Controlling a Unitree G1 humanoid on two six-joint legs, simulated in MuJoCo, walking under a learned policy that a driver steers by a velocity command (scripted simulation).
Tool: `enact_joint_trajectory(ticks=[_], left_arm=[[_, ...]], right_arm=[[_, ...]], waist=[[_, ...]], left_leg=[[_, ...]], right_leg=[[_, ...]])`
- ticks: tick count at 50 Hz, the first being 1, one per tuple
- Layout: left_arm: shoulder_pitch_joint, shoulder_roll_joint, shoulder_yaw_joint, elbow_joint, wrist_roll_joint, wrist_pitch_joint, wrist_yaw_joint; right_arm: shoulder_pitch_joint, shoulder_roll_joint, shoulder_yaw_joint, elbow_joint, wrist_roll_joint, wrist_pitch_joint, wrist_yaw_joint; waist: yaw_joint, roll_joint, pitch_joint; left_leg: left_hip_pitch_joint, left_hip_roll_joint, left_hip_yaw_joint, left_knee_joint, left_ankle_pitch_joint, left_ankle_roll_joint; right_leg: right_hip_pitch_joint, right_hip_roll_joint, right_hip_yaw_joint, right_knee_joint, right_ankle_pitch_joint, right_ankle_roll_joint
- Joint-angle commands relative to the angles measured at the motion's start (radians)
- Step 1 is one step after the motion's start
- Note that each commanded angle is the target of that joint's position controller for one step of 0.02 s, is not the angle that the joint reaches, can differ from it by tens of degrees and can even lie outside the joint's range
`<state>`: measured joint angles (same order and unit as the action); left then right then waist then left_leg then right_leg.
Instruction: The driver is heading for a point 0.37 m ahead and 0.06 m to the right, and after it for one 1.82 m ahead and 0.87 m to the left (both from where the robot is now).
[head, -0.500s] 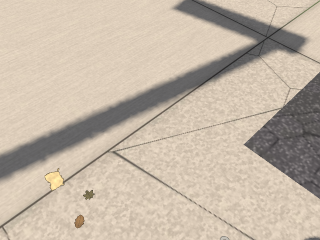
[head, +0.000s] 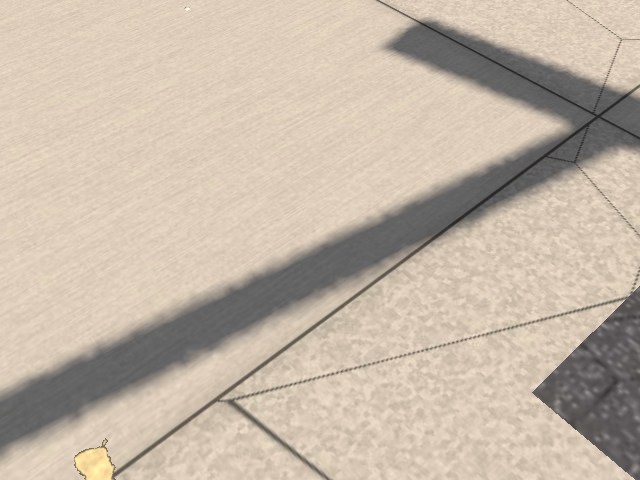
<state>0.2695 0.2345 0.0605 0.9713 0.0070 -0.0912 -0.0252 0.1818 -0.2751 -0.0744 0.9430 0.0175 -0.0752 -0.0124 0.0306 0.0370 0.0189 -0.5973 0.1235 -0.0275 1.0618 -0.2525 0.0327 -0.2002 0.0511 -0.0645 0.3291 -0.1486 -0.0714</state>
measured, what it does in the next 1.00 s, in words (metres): walks ahead, turning left: left foot, then right foot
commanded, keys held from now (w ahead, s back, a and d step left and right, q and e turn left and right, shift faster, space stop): w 0.26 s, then w+q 0.74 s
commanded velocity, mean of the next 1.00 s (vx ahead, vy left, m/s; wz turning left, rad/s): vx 0.50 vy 0.00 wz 0.31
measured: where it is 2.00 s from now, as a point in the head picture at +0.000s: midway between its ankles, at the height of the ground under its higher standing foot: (208, 272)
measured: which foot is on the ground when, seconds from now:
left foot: up 0.00-0.30, down 0.32-0.84, up 0.86-1.00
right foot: down 0.00-0.34, up 0.36-0.80, down 0.82-1.00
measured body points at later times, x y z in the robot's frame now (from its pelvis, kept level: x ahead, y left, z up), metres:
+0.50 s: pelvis +0.29 +0.08 +0.00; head +0.31 +0.09 +0.45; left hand +0.37 +0.36 -0.14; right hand +0.37 -0.19 -0.13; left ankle +0.32 +0.16 -0.75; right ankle +0.28 -0.09 -0.67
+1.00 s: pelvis +0.57 +0.06 +0.00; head +0.60 +0.06 +0.45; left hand +0.58 +0.35 -0.12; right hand +0.75 -0.18 -0.13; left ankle +0.50 +0.18 -0.66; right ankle +0.63 -0.04 -0.75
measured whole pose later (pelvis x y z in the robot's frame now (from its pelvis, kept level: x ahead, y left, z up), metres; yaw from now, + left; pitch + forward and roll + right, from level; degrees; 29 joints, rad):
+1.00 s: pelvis +0.57 +0.06 +0.00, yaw +21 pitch +1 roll -1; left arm 0.18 0.25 0.06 0.87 0.01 -0.10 -0.01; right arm 0.28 -0.31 -0.09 0.82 0.03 -0.04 -0.01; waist 0.01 0.05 0.02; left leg -0.54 0.05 -0.05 1.14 -0.34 0.03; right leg -0.24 0.01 -0.07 0.38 -0.17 -0.02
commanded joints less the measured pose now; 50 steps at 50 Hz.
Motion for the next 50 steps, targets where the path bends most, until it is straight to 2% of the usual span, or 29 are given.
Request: enact_joint_trajectory(ticks=[1,6,10,13,14,15,16,17,18,19,20,21,22,23,26,28,33,37,39,40,41,42,43,44,45,46,47,48,50], left_arm=[[-0.017,0.153,0.028,-0.047,-0.002,-0.017,0.019],[0.056,0.161,0.027,-0.020,-0.015,-0.009,0.032],[0.124,0.171,0.033,0.018,-0.023,0.008,0.035],[0.113,0.190,0.043,0.025,-0.027,0.024,0.041],[0.084,0.201,0.046,0.018,-0.026,0.029,0.043],[0.063,0.192,0.044,0.011,-0.026,0.034,0.045],[0.072,0.162,0.031,-0.002,-0.015,0.037,0.048],[0.181,0.061,-0.001,-0.023,0.002,0.019,0.037],[0.153,0.062,-0.007,-0.021,0.000,-0.011,0.029],[0.064,0.141,0.013,-0.049,-0.031,-0.037,0.019],[-0.014,0.151,0.013,-0.070,-0.044,-0.050,0.020],[-0.051,0.150,0.018,-0.076,-0.031,-0.053,0.027],[-0.049,0.152,0.026,-0.076,-0.017,-0.045,0.034],[-0.040,0.140,0.028,-0.080,-0.011,-0.035,0.036],[-0.085,0.114,0.028,-0.107,0.000,-0.011,0.047],[-0.167,0.110,0.026,-0.136,0.001,-0.008,0.048],[-0.334,0.089,0.014,-0.190,-0.013,-0.019,0.028],[-0.377,0.127,0.017,-0.221,-0.021,-0.035,0.012],[-0.315,0.156,0.026,-0.213,-0.023,-0.046,0.010],[-0.222,0.180,0.039,-0.188,-0.018,-0.050,0.015],[-0.072,0.226,0.055,-0.163,-0.001,-0.056,0.020],[0.072,0.318,0.079,-0.146,0.011,-0.047,0.028],[0.101,0.296,0.075,-0.122,-0.006,-0.033,0.020],[0.037,0.195,0.048,-0.151,-0.011,-0.030,0.019],[-0.021,0.154,0.036,-0.163,-0.008,-0.025,0.020],[-0.073,0.131,0.027,-0.164,-0.002,-0.021,0.019],[-0.102,0.112,0.020,-0.161,0.004,-0.019,0.019],[-0.111,0.114,0.021,-0.155,0.008,-0.020,0.019],[-0.103,0.131,0.029,-0.143,0.004,-0.027,0.020]], right_arm=[[0.001,-0.050,-0.014,-0.049,-0.012,0.004,-0.004],[-0.163,-0.023,0.000,-0.093,-0.006,-0.005,0.015],[-0.260,-0.030,0.009,-0.132,0.003,-0.012,0.036],[-0.235,-0.064,0.001,-0.142,0.005,-0.021,0.050],[-0.171,-0.087,-0.009,-0.127,0.005,-0.023,0.051],[-0.041,-0.119,-0.029,-0.085,0.000,-0.021,0.050],[0.133,-0.176,-0.054,-0.035,-0.004,-0.018,0.044],[0.254,-0.277,-0.078,-0.012,-0.012,-0.010,0.041],[0.263,-0.227,-0.059,-0.009,0.003,-0.007,0.046],[0.190,-0.171,-0.040,-0.026,0.004,-0.010,0.045],[0.112,-0.141,-0.031,-0.055,-0.004,-0.014,0.043],[0.053,-0.117,-0.024,-0.068,-0.015,-0.015,0.044],[0.018,-0.087,-0.014,-0.077,-0.024,-0.018,0.043],[0.009,-0.075,-0.009,-0.081,-0.025,-0.018,0.042],[0.047,-0.127,-0.022,-0.080,-0.009,-0.020,0.023],[0.086,-0.146,-0.029,-0.075,-0.007,-0.019,0.009],[0.165,-0.142,-0.031,-0.062,0.002,-0.005,-0.006],[0.198,-0.144,-0.035,-0.060,0.009,0.010,-0.013],[0.183,-0.149,-0.040,-0.072,0.006,0.019,-0.017],[0.172,-0.128,-0.034,-0.084,0.003,0.021,-0.016],[0.152,-0.082,-0.017,-0.108,-0.005,0.018,-0.011],[0.241,-0.015,0.001,-0.136,-0.002,0.007,-0.009],[0.295,-0.035,0.006,-0.152,0.020,-0.003,-0.007],[0.236,-0.134,-0.018,-0.143,0.028,-0.001,-0.008],[0.158,-0.150,-0.025,-0.157,0.022,0.005,-0.009],[0.125,-0.135,-0.027,-0.166,0.013,0.011,-0.009],[0.114,-0.119,-0.031,-0.174,0.008,0.018,-0.006],[0.119,-0.095,-0.030,-0.182,0.012,0.026,0.000],[0.102,-0.062,-0.024,-0.205,0.014,0.039,0.005]], waist=[[-0.032,-0.092,0.001],[0.016,-0.095,0.037],[0.043,-0.094,0.070],[0.005,-0.114,0.050],[-0.036,-0.130,0.008],[-0.101,-0.121,-0.071],[-0.160,-0.069,-0.194],[-0.127,0.163,-0.332],[-0.131,0.230,-0.383],[-0.131,0.170,-0.268],[-0.116,0.092,-0.172],[-0.087,0.021,-0.101],[-0.051,0.019,-0.077],[-0.029,0.030,-0.071],[-0.019,0.032,-0.035],[-0.039,0.024,-0.008],[-0.095,0.045,0.018],[-0.097,0.050,0.013],[-0.056,0.078,-0.008],[-0.010,0.076,-0.055],[0.060,0.029,-0.175],[0.059,-0.195,-0.336],[0.034,-0.398,-0.380],[0.047,-0.241,-0.238],[0.045,-0.155,-0.137],[0.022,-0.119,-0.072],[-0.001,-0.137,-0.035],[-0.016,-0.156,-0.019],[-0.022,-0.142,-0.012]], left_leg=[[-0.089,0.041,-0.027,-0.128,0.147,-0.024],[-0.047,-0.008,0.021,-0.409,0.358,-0.031],[-0.070,-0.028,0.020,-0.510,0.318,-0.014],[-0.005,-0.050,0.029,-0.550,0.210,0.024],[0.087,-0.080,0.060,-0.557,0.182,0.043],[0.263,-0.118,0.094,-0.568,0.187,0.068],[0.533,-0.068,0.023,-0.536,0.208,0.110],[0.921,0.169,-0.430,-0.584,0.072,0.276],[1.002,0.235,-0.735,-0.760,-0.051,0.324],[0.924,0.204,-0.638,-0.772,-0.104,0.275],[0.785,0.166,-0.511,-0.781,-0.039,0.246],[0.637,0.131,-0.415,-0.806,0.052,0.233],[0.533,0.102,-0.355,-0.829,0.128,0.220],[0.473,0.084,-0.332,-0.853,0.159,0.221],[0.392,0.064,-0.275,-0.901,0.187,0.238],[0.376,0.048,-0.252,-0.913,0.178,0.223],[0.349,0.009,-0.218,-0.885,0.138,0.177],[0.451,0.044,-0.302,-0.786,0.120,0.162],[0.471,0.048,-0.339,-0.713,0.172,0.146],[0.454,0.007,-0.328,-0.630,0.226,0.124],[0.360,-0.054,-0.275,-0.414,0.209,0.093],[0.066,-0.189,-0.131,-0.071,-0.069,0.019],[-0.155,-0.177,-0.111,0.137,-0.365,0.005],[-0.216,-0.113,-0.142,0.223,-0.294,0.005],[-0.207,-0.074,-0.110,0.219,-0.207,0.003],[-0.169,-0.045,-0.096,0.179,-0.143,0.000],[-0.137,-0.016,-0.097,0.135,-0.100,0.000],[-0.098,0.002,-0.088,0.109,-0.074,-0.001],[-0.099,0.015,-0.071,0.071,-0.031,-0.009]], right_leg=[[0.031,-0.276,0.219,-0.217,0.139,-0.165],[0.062,-0.237,0.122,-0.228,0.140,-0.125],[0.190,-0.287,0.122,-0.181,0.152,-0.120],[0.268,-0.326,0.132,-0.102,0.285,-0.096],[0.282,-0.317,0.106,-0.033,0.444,-0.081],[0.261,-0.275,0.057,0.121,0.594,-0.055],[0.131,-0.222,0.004,0.363,0.518,-0.019],[-0.275,-0.073,-0.029,0.759,0.142,0.057],[-0.465,0.005,0.094,0.935,-0.405,0.067],[-0.575,-0.061,0.154,1.013,-0.375,0.042],[-0.584,-0.107,0.139,0.983,-0.285,0.026],[-0.545,-0.141,0.127,0.906,-0.213,0.025],[-0.471,-0.171,0.135,0.830,-0.168,0.026],[-0.418,-0.177,0.137,0.784,-0.151,0.033],[-0.404,-0.166,0.120,0.619,-0.080,0.075],[-0.422,-0.150,0.122,0.480,0.045,0.096],[-0.325,-0.087,0.113,0.225,0.247,0.110],[-0.287,-0.075,0.141,0.132,0.185,0.100],[-0.195,-0.069,0.131,0.105,0.107,0.080],[-0.062,-0.068,0.119,0.076,0.090,0.055],[0.177,-0.170,0.200,0.114,0.073,0.001],[0.547,-0.400,0.522,0.100,0.000,-0.116],[0.624,-0.513,0.840,-0.004,-0.197,-0.198],[0.502,-0.464,0.732,-0.027,-0.289,-0.155],[0.363,-0.416,0.564,-0.041,-0.226,-0.111],[0.240,-0.371,0.456,-0.072,-0.132,-0.095],[0.163,-0.341,0.377,-0.100,-0.065,-0.085],[0.110,-0.323,0.315,-0.129,-0.028,-0.080],[0.084,-0.320,0.234,-0.169,0.059,-0.100]])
